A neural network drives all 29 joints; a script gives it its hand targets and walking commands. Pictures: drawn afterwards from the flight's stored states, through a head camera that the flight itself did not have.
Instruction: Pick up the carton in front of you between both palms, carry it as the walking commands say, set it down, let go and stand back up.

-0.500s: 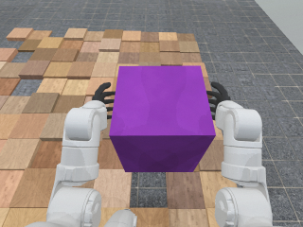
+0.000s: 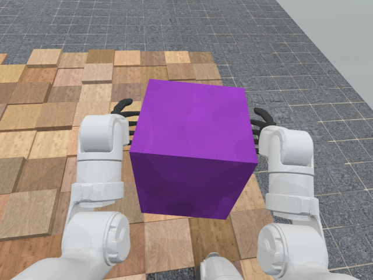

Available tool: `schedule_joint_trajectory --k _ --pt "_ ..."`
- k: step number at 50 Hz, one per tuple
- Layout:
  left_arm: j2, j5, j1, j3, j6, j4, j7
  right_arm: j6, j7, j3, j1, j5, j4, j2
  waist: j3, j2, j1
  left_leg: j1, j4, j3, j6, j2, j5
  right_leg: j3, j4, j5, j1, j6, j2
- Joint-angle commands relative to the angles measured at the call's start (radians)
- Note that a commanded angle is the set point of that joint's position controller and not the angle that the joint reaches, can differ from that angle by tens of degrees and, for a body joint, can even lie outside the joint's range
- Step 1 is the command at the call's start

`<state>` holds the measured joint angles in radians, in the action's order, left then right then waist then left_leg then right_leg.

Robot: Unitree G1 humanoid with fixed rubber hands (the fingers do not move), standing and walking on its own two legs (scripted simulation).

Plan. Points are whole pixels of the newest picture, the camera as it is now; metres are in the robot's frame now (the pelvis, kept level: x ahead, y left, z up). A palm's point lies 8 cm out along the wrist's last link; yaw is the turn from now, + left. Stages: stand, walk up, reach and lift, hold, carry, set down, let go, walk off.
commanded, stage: carry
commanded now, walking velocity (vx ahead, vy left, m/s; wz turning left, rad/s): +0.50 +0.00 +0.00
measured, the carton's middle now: (190, 153) +0.37 -0.02 +0.04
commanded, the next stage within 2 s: none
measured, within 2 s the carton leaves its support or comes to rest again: neither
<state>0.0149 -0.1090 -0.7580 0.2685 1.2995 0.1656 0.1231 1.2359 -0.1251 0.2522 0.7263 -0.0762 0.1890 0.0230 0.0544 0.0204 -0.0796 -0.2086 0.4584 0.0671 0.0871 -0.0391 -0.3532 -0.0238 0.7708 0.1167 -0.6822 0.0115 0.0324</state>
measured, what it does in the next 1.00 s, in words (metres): walks ahead: right foot, then left foot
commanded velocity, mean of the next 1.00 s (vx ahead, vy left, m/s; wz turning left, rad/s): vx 0.50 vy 0.00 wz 0.00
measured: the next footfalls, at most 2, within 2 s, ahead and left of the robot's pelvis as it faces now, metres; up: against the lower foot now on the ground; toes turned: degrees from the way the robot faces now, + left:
right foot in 0.12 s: +0.30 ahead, -0.10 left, -0.01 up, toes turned -4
left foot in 0.56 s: +0.58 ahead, +0.07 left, -0.01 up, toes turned +5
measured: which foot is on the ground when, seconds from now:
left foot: down 0.00-0.14, up 0.16-0.54, down 0.56-1.00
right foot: up 0.00-0.10, down 0.12-0.56, up 0.58-1.00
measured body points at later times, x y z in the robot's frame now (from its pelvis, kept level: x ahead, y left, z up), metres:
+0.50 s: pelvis +0.35 -0.03 -0.02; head +0.41 -0.03 +0.43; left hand +0.71 +0.16 +0.09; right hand +0.74 -0.14 +0.09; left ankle +0.49 +0.09 -0.71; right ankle +0.26 -0.10 -0.75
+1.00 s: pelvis +0.68 -0.04 -0.02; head +0.68 -0.04 +0.43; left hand +1.07 +0.09 +0.14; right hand +1.05 -0.21 +0.14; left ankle +0.54 +0.07 -0.74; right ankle +0.82 -0.14 -0.74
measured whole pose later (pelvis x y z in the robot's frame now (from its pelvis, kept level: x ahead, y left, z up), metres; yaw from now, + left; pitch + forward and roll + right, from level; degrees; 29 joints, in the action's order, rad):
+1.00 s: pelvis +0.68 -0.04 -0.02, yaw +1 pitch +5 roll +1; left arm 0.00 -0.11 -0.79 0.28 1.33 0.13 0.11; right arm 1.27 -0.13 0.23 0.82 -0.05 0.21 -0.01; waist 0.10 0.01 -0.07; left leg -0.11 0.49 0.08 0.00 0.00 -0.46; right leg -0.08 0.49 0.00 -0.55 0.04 0.03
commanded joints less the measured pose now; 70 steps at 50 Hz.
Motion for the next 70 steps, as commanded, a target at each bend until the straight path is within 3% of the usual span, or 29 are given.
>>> schedule_joint_trajectory --k 1,5,6,7,8,9,11,13,15,18,25,27,28,29,30,31,33,35,40,48,50,51,52,53,54,55,58,66,70 --pt "1.137 0.372 -0.644 -0.603 -0.082 -0.069 -0.194 -0.031 0.284 -0.638 0.781 0.508 -0.150 1.191 0.351 -0.116 -0.039 0.432 -0.002 -0.179 0.097 0.193 0.658 -0.052 -0.179 -0.160 -0.091 0.003 -0.023" --pt "1.091 0.379 -0.612 -0.639 -0.096 -0.128 -0.196 -0.063 0.269 -0.701 0.732 0.517 -0.191 1.168 0.331 -0.148 0.000 0.285 0.072 -0.110 0.052 0.173 0.695 -0.106 -0.344 -0.264 0.229 0.067 -0.050" --pt "1.079 0.379 -0.573 -0.640 -0.099 -0.125 -0.200 -0.068 0.266 -0.714 0.716 0.513 -0.189 1.161 0.385 -0.154 0.068 0.231 0.222 -0.062 0.021 0.161 0.754 -0.114 -0.376 -0.296 0.412 0.079 -0.040" --pt "1.067 0.380 -0.550 -0.637 -0.104 -0.133 -0.208 -0.074 0.265 -0.728 0.685 0.510 -0.185 1.152 0.456 -0.082 0.124 0.078 0.433 -0.011 -0.011 0.117 0.636 -0.117 -0.336 -0.254 0.662 0.071 -0.026" --pt "1.019 0.368 -0.545 -0.641 -0.114 -0.123 -0.211 -0.070 0.266 -0.738 0.704 0.513 -0.190 1.178 0.561 0.190 0.125 -0.297 0.699 -0.026 -0.070 0.032 0.145 0.205 -0.214 -0.512 1.043 0.213 0.226" --pt "1.032 0.376 -0.491 -0.647 -0.125 -0.093 -0.213 -0.062 0.265 -0.728 0.665 0.505 -0.192 1.161 0.635 0.329 0.159 -0.534 0.943 -0.063 -0.093 -0.051 -0.196 0.511 -0.273 -0.326 1.187 0.330 0.341" --pt "1.086 0.425 -0.526 -0.689 -0.138 -0.196 -0.224 -0.070 0.254 -0.745 0.696 0.505 -0.241 1.153 0.588 0.100 0.165 -0.574 0.876 -0.127 -0.058 0.036 -0.071 0.421 -0.317 -0.224 1.067 0.266 0.273" --pt "1.127 0.481 -0.629 -0.744 -0.142 -0.304 -0.226 -0.076 0.237 -0.740 0.683 0.487 -0.288 1.151 0.547 0.044 0.152 -0.554 0.796 -0.119 -0.052 0.066 -0.031 0.369 -0.335 -0.211 0.949 0.242 0.257" --pt "1.136 0.520 -0.651 -0.791 -0.145 -0.369 -0.226 -0.079 0.218 -0.735 0.626 0.456 -0.313 1.120 0.529 0.049 0.149 -0.551 0.746 -0.098 -0.056 0.072 -0.034 0.337 -0.357 -0.114 0.895 0.239 0.235" --pt "1.117 0.552 -0.644 -0.828 -0.142 -0.405 -0.235 -0.082 0.196 -0.722 0.540 0.395 -0.322 1.054 0.490 0.040 0.151 -0.588 0.588 -0.060 -0.071 0.086 -0.055 0.289 -0.377 -0.171 0.856 0.253 0.236" --pt "1.053 0.547 -0.568 -0.827 -0.127 -0.283 -0.273 -0.067 0.193 -0.716 0.488 0.326 -0.251 0.962 0.374 0.094 0.174 -0.355 0.113 0.097 -0.046 -0.016 0.268 0.050 -0.311 -0.565 0.782 0.141 0.114" --pt "1.041 0.554 -0.604 -0.814 -0.123 -0.277 -0.272 -0.060 0.199 -0.713 0.526 0.344 -0.256 0.959 0.428 0.107 0.096 -0.040 -0.023 0.137 -0.005 -0.046 0.389 -0.044 -0.136 -0.666 0.676 0.079 0.083" --pt "1.026 0.553 -0.638 -0.807 -0.120 -0.282 -0.269 -0.055 0.201 -0.707 0.544 0.356 -0.269 0.947 0.475 0.089 0.031 0.198 -0.007 0.070 0.017 0.016 0.390 -0.066 0.000 -0.521 0.520 0.044 0.068" --pt "1.017 0.552 -0.648 -0.795 -0.109 -0.273 -0.266 -0.046 0.200 -0.689 0.559 0.359 -0.274 0.914 0.538 -0.099 0.004 0.441 0.027 -0.284 0.077 0.270 0.528 -0.072 0.219 0.039 0.278 0.002 0.000" --pt "1.020 0.557 -0.660 -0.782 -0.093 -0.276 -0.259 -0.041 0.198 -0.673 0.572 0.363 -0.265 0.892 0.621 -0.302 -0.015 0.627 0.007 -0.614 0.242 0.412 0.545 0.002 0.498 0.437 0.018 -0.011 -0.122" --pt "1.000 0.549 -0.689 -0.765 -0.081 -0.286 -0.247 -0.028 0.200 -0.688 0.589 0.389 -0.285 0.906 0.608 -0.251 -0.006 0.620 0.000 -0.604 0.246 0.397 0.452 0.078 0.595 0.433 -0.070 0.019 -0.064" --pt "0.983 0.530 -0.732 -0.727 -0.059 -0.322 -0.223 -0.004 0.207 -0.708 0.709 0.460 -0.367 0.946 0.506 -0.090 0.011 0.486 -0.006 -0.463 0.171 0.332 0.504 0.080 0.499 0.341 -0.104 0.032 -0.010" --pt "0.956 0.490 -0.715 -0.677 -0.034 -0.320 -0.196 0.025 0.216 -0.715 0.786 0.518 -0.403 0.970 0.487 -0.082 0.024 0.390 -0.034 -0.381 0.138 0.302 0.509 0.062 0.396 0.306 -0.055 0.024 0.008" --pt "0.920 0.377 -0.650 -0.602 0.006 -0.212 -0.166 0.072 0.249 -0.677 0.805 0.545 -0.297 1.002 0.464 -0.128 0.006 0.358 -0.057 -0.288 0.150 0.288 0.555 0.010 0.170 0.225 -0.065 0.006 0.005" --pt "0.990 0.360 -0.676 -0.564 0.000 -0.025 -0.203 0.046 0.283 -0.606 0.786 0.499 -0.050 1.086 0.316 -0.158 0.001 0.252 -0.031 -0.091 0.033 0.221 0.603 -0.075 -0.283 -0.160 0.166 0.028 -0.024" --pt "1.011 0.373 -0.654 -0.540 -0.009 0.035 -0.219 0.033 0.280 -0.587 0.760 0.483 -0.007 1.100 0.356 -0.148 0.062 0.215 0.141 -0.022 -0.015 0.196 0.719 -0.134 -0.385 -0.199 0.384 0.041 -0.046" --pt "1.017 0.371 -0.600 -0.525 -0.012 0.065 -0.224 0.029 0.271 -0.596 0.713 0.475 -0.010 1.106 0.412 -0.085 0.091 0.121 0.307 0.022 -0.049 0.161 0.637 -0.155 -0.372 -0.171 0.590 0.035 -0.045" --pt "1.027 0.370 -0.598 -0.514 -0.024 0.067 -0.231 0.023 0.268 -0.573 0.716 0.458 0.011 1.090 0.462 0.004 0.119 -0.067 0.497 0.027 -0.067 0.130 0.339 0.021 -0.287 -0.201 0.781 0.038 0.103" --pt "1.001 0.369 -0.607 -0.491 -0.031 0.090 -0.232 0.022 0.266 -0.566 0.698 0.448 0.031 1.107 0.464 0.208 0.069 -0.259 0.660 -0.006 -0.080 0.043 -0.143 0.343 -0.226 -0.541 0.910 0.067 0.314" --pt "1.005 0.359 -0.595 -0.504 -0.044 0.099 -0.232 0.015 0.262 -0.560 0.713 0.445 0.040 1.136 0.517 0.318 0.112 -0.513 0.855 -0.046 -0.091 -0.020 -0.199 0.575 -0.334 -0.230 1.032 0.220 0.368" --pt "1.060 0.389 -0.603 -0.508 -0.057 0.067 -0.243 0.002 0.257 -0.572 0.728 0.439 0.005 1.143 0.473 0.227 0.115 -0.576 0.880 -0.072 -0.075 0.037 -0.169 0.542 -0.383 -0.053 0.973 0.215 0.335" --pt "1.174 0.483 -0.741 -0.602 -0.097 -0.117 -0.261 -0.041 0.232 -0.625 0.759 0.458 -0.114 1.208 0.429 0.072 0.098 -0.533 0.796 -0.074 -0.071 0.097 -0.037 0.346 -0.408 -0.159 0.803 0.169 0.265" --pt "1.166 0.516 -0.571 -0.749 -0.160 -0.273 -0.261 -0.112 0.183 -0.743 0.534 0.413 -0.226 1.176 0.470 0.076 0.132 -0.725 0.713 0.004 -0.075 0.102 0.034 0.174 -0.358 -0.495 0.982 0.166 0.209" --pt "1.103 0.516 -0.535 -0.796 -0.173 -0.327 -0.264 -0.122 0.185 -0.778 0.506 0.395 -0.264 1.116 0.391 0.084 0.152 -0.659 0.471 0.078 -0.057 0.049 0.084 0.096 -0.349 -0.662 0.945 0.149 0.157"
